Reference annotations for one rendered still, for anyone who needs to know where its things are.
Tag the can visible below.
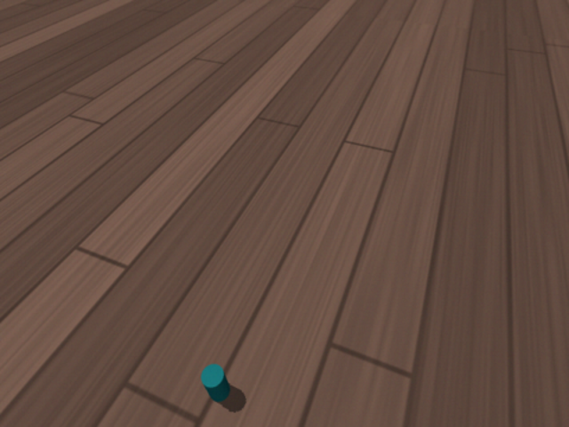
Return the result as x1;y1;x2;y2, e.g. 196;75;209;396
201;364;230;402

